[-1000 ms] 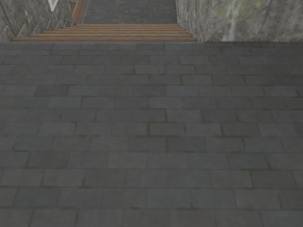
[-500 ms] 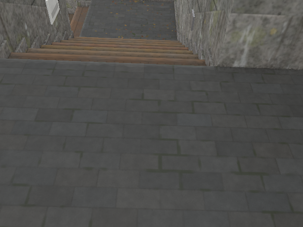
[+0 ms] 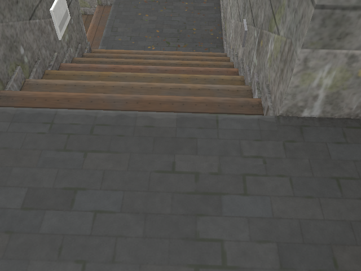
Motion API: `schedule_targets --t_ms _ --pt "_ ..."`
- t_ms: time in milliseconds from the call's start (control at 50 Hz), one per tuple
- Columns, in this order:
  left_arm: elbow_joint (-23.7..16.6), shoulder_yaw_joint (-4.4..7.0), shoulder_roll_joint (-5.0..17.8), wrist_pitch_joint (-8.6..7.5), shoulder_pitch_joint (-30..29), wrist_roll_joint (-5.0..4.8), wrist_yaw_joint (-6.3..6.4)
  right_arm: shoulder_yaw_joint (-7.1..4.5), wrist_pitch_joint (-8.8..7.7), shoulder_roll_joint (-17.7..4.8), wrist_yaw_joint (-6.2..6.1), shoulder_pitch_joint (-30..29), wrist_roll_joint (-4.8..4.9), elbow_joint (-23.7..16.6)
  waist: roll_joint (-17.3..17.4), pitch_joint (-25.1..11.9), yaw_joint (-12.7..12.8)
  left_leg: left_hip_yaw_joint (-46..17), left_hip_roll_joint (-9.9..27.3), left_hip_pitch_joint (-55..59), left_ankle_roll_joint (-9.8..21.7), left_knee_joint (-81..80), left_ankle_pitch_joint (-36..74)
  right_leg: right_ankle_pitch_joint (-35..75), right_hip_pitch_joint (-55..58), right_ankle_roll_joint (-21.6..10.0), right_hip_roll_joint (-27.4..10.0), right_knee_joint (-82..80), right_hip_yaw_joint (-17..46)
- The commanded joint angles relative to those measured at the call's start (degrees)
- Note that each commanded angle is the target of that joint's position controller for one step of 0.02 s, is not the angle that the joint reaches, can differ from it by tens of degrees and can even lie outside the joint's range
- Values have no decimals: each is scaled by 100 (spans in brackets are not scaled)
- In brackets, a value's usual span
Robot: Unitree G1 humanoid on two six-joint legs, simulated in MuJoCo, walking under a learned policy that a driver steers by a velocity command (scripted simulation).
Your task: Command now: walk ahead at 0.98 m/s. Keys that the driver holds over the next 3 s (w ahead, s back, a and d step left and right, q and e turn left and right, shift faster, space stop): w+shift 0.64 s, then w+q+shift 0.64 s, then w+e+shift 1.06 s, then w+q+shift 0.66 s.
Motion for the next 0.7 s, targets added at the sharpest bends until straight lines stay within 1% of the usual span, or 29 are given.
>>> schedule_targets --t_ms 20,80,100,120,140,180,200,220,240,260,280,300,320,340,360,380,400,420,440,460,480,520,560,580,600,620,640,680,700 --pt "-100 -39 178 -230 215 -119 30 60 129 -26 144 89 -140 -420 -195 240 -323 -126 546 -1238 -184 -234 218 -1255 201 -574 -1603 -2199 2218" --pt "-76 -46 312 -289 575 -155 -3 104 163 -194 178 -991 -131 -858 -114 701 -122 323 613 -1780 -357 -1401 1160 -126 102 -560 -1279 -2577 1481" --pt "-76 -62 291 -308 662 -178 -19 128 139 -209 191 -1298 -111 -973 -92 775 -53 458 557 -1624 -377 -2006 1554 379 51 -513 -1144 -2613 1232" --pt "-85 -74 303 -327 731 -217 -24 163 118 -165 213 -1473 -69 -1030 -53 729 -4 600 456 -1298 -372 -2577 1984 847 32 -434 -1031 -2635 1001" --pt "-64 -65 401 -366 860 -243 -5 213 91 -107 244 -1706 -31 -1141 -209 777 59 709 414 -898 -322 -3116 2334 1348 -53 -402 -1138 -2780 970" --pt "47 -84 481 -384 1147 -277 36 222 80 -184 247 -2069 25 -1225 -160 827 201 939 181 -681 -194 -3780 2733 2452 624 -316 -1239 -2984 782" --pt "82 -83 560 -367 1212 -250 56 219 77 -233 229 -2160 36 -1266 -229 793 224 979 86 -701 -121 -4058 2715 2973 1142 -285 -1286 -2915 678" --pt "105 -92 622 -347 1260 -223 77 199 66 -309 204 -2198 23 -1296 -288 672 229 1056 -63 -650 -45 -4279 2585 3887 1652 -221 -1336 -2687 592" --pt "113 -83 743 -316 1270 -178 101 162 59 -400 167 -2103 0 -1289 -414 436 146 1145 -289 -474 22 -4366 2264 5078 2125 -179 -1414 -2296 536" --pt "132 -62 869 -260 1259 -111 148 115 63 -509 117 -1856 -16 -1243 -618 143 -26 1178 -520 -218 84 -4359 1774 6189 2514 -133 -1514 -1723 504" --pt "151 -31 1010 -180 1200 -22 207 36 64 -682 56 -1232 -13 -1098 -792 -281 -380 1070 -681 354 178 -4364 1311 6874 2730 -103 -1621 -823 508" --pt "146 7 1115 -84 1063 51 268 -72 74 -892 -31 -165 -2 -768 -886 -826 -863 977 -777 1330 279 -4357 876 6992 2626 -88 -1676 449 485" --pt "83 20 1099 -26 804 71 291 -192 93 -1105 -130 1004 -50 -401 -791 -1289 -1419 766 -513 2593 397 -4472 659 6036 1896 -70 -1506 2062 385" --pt "-101 -85 542 -62 789 96 242 -334 116 -1597 -227 1891 -146 -234 59 -1900 -1478 -629 795 3928 467 -4066 -622 2743 479 -154 -978 4269 425" --pt "-262 -217 -116 -182 1693 -387 78 -409 119 -1727 -120 1492 -222 -232 1965 -2632 -515 -4280 2008 5340 1282 -5421 -1964 -1445 -1875 74 53 6158 1077" --pt "-346 -143 512 -213 888 -314 148 -376 103 -1235 -21 811 -149 -356 707 -1836 -618 -4017 1642 4764 1071 -5878 -2195 -895 -2579 -127 -465 6061 1293" --pt "-514 -129 549 -223 146 -252 135 -292 29 -888 9 411 -75 -373 132 -1041 -553 -2971 1443 3723 960 -5951 -1424 -281 -2580 -129 -714 5585 1201" --pt "-563 -169 412 -205 -13 -193 113 -237 -14 -619 25 283 -110 -276 -372 -581 -333 -2382 1257 2854 857 -6102 -769 -167 -2307 -101 -891 5191 1196" --pt "-626 -199 292 -127 -67 -74 62 -187 -51 -500 -13 292 -110 -194 -374 -378 -129 -1933 1049 2222 739 -6195 -520 -162 -2021 -50 -1026 4872 1252" --pt "-655 -249 131 -24 22 28 -16 -130 -74 -390 -51 334 -72 -74 -220 -239 80 -1590 870 1716 613 -6386 -558 -177 -1751 44 -1117 4583 1231" --pt "-694 -273 29 48 17 88 -73 -119 -125 -378 -77 401 -7 8 -54 -64 191 -1361 758 1490 553 -6580 -521 -194 -1734 130 -1205 4213 1155" --pt "-896 -275 132 128 -487 96 -102 -127 -222 -502 -89 611 55 84 46 350 156 -973 642 1258 498 -6906 -78 105 -2069 278 -1344 3616 937" --pt "-1204 -313 187 116 -1259 72 -131 -122 -241 -570 -49 822 98 128 57 611 -1 -441 361 1230 428 -7100 799 897 -2275 345 -1338 2599 597" --pt "-1334 -373 116 89 -1591 97 -116 -124 -229 -622 -16 824 128 133 44 657 -45 -169 209 1163 377 -7080 1326 1284 -2110 352 -1266 2004 428" --pt "-1408 -428 26 58 -1790 110 -199 -142 -239 -667 15 841 189 111 36 639 -107 144 49 1094 304 -7020 1971 1818 -1731 301 -1134 1312 207" --pt "-1476 -428 65 52 -2047 35 -194 -153 -276 -766 1 1012 169 131 34 545 -216 104 166 1096 249 -7188 2263 2128 -1311 276 -964 967 28" --pt "-1518 -432 107 54 -2160 -16 -178 -177 -302 -883 -17 1130 177 174 104 569 -249 111 275 1329 204 -7281 2637 2356 -1170 225 -906 755 11" --pt "-1625 -384 319 63 -2293 2 -109 -173 -268 -952 -61 1242 171 238 167 542 -231 71 413 2067 144 -7064 3643 2319 -1136 122 -804 374 103" --pt "-1705 -313 482 79 -2277 11 -37 -144 -248 -987 -79 1263 201 258 218 403 -185 36 466 2434 152 -6690 4728 1948 -1047 59 -616 381 8"
Next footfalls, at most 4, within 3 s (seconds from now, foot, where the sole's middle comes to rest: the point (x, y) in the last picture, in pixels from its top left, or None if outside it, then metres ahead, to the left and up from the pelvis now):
0.32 left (161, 258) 0.53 0.10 -0.77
0.78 right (204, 161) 0.97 -0.07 -0.77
1.18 left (154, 117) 1.23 0.17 -0.77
1.54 right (170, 109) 1.45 0.10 -0.93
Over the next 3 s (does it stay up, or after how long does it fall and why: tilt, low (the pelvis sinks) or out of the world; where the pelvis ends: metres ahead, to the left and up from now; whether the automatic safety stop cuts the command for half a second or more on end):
stays up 2.47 0.36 -0.73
